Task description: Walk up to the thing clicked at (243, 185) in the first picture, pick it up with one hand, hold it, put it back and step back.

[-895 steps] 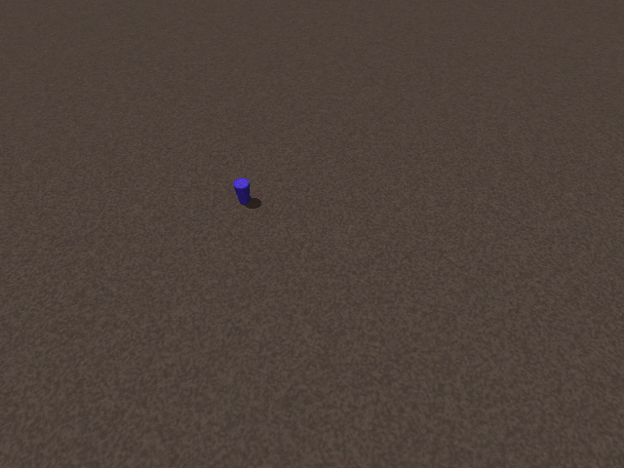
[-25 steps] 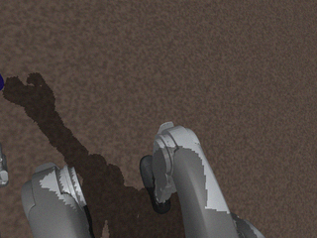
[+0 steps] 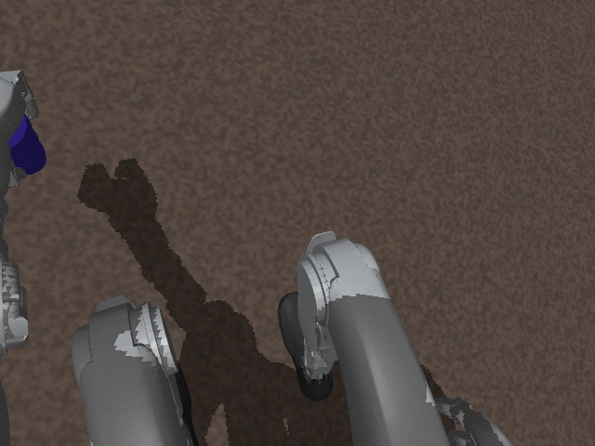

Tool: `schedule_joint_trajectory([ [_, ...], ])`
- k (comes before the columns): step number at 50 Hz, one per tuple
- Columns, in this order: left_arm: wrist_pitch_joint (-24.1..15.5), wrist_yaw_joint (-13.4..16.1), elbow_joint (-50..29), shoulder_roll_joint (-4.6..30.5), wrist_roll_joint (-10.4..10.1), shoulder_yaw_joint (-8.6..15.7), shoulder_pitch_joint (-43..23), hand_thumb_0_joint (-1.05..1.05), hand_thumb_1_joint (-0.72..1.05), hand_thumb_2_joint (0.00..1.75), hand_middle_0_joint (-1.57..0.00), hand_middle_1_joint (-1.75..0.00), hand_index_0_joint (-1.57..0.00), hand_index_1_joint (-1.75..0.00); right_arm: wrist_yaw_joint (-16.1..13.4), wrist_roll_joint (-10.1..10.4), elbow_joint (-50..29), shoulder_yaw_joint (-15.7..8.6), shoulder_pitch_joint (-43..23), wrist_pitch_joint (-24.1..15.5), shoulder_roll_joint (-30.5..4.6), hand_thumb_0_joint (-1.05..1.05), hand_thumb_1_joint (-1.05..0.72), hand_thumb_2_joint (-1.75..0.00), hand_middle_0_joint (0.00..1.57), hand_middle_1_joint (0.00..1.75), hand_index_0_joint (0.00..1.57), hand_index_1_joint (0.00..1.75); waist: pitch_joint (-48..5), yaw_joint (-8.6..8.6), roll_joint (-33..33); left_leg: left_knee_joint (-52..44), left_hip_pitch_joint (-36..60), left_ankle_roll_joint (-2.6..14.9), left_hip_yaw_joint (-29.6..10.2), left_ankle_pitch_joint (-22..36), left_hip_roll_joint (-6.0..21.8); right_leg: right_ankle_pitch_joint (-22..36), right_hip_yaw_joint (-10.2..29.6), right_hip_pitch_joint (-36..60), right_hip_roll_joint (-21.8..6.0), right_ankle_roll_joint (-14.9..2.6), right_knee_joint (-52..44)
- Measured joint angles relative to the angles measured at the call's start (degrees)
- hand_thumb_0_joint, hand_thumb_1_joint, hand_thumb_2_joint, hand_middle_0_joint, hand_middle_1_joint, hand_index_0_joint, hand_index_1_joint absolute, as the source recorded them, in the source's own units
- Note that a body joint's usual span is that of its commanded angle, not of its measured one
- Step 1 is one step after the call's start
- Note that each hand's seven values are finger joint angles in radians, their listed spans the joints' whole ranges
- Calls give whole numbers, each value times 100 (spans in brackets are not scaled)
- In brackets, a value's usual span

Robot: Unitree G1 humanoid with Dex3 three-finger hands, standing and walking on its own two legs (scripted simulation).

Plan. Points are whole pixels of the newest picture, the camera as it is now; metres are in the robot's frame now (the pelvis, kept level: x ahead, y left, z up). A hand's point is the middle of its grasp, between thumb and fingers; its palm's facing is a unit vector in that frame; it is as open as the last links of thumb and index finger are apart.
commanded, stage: lift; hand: left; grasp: from above
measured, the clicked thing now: (10, 143) +0.55 +0.25 -0.17
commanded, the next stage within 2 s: hold in 1.58 s
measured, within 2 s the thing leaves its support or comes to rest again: neither
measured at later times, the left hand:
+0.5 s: hand out of the picture +0.47 +0.27 -0.02, palm faces -0.46 -0.08 -0.88, open 10.4 cm
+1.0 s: hand out of the picture +0.39 +0.25 +0.19, palm faces -0.43 -0.10 -0.90, open 10.3 cm
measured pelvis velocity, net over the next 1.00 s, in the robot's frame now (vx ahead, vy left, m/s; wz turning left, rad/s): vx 0.03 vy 0.00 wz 0.09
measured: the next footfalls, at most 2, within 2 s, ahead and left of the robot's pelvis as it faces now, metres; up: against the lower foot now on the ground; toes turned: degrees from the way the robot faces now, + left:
none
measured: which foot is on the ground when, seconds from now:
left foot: down 0.00-1.00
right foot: down 0.00-1.00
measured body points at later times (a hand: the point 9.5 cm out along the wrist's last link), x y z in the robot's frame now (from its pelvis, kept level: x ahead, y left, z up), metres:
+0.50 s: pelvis +0.00 +0.01 +0.08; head +0.22 +0.06 +0.48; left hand +0.49 +0.28 +0.03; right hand +0.08 -0.27 -0.04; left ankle +0.08 +0.12 -0.32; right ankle +0.13 -0.13 -0.32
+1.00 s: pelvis +0.03 +0.00 +0.26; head +0.14 +0.01 +0.70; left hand +0.41 +0.25 +0.24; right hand +0.14 -0.25 +0.13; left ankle +0.08 +0.12 -0.32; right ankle +0.13 -0.13 -0.32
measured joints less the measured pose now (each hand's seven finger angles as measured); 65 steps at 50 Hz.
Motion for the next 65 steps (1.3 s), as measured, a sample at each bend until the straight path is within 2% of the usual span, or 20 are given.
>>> schedule_joint_trajectory([
  [4,156,-79,-196,-127,-157,-13,126,1,-25,110,-37,-136,-40,-127,-38,101,60,-72,92,82,79,0,-92,-90,20,30,21,30,-138,50,29,-118,62,30,67,-10,8,-24,53,48,-5,23,-88],
  [9,347,-361,-499,-300,-354,-39,359,1,-25,107,-37,-135,-40,-125,-102,239,76,-179,142,214,167,0,-92,-90,20,30,21,30,-329,158,113,-349,212,69,156,-14,8,-66,111,188,-27,0,-274],
  [19,372,-929,-1621,-628,-727,-180,1140,1,-25,111,-37,-136,-41,-127,-265,482,-24,-403,59,426,176,0,-92,-91,20,30,21,30,-616,578,242,-980,803,156,314,-5,11,-111,209,767,-68,34,-838],
  [29,394,-1143,-2540,-898,-1021,-378,1936,2,-26,114,-37,-139,-41,-128,-452,634,-91,-598,-221,505,188,0,-92,-90,20,30,21,30,-804,944,241,-1861,1837,162,399,55,38,-71,234,1761,-81,54,-1654],
  [41,535,-1050,-3188,-1351,-1342,-649,3035,2,-26,115,-38,-138,-42,-128,-710,805,137,-692,-392,367,444,0,-91,-90,20,30,21,30,-841,1218,220,-3498,3879,93,505,278,155,145,250,3678,-12,22,-3162],
  [52,657,-640,-3010,-1761,-1392,-864,3705,2,-26,118,-38,-139,-42,-130,-943,946,445,-706,-113,90,534,0,-91,-90,20,30,21,30,-751,1299,147,-5291,6038,28,614,648,256,485,269,5752,68,-45,-4847],
  [65,738,-362,-2660,-2101,-1321,-1022,4076,2,-26,119,-37,-140,-42,-133,-1012,935,713,-849,202,-78,408,0,-92,-90,20,30,21,30,-576,1344,74,-7025,7941,-3,700,1078,311,885,280,7618,122,-80,-6517],
])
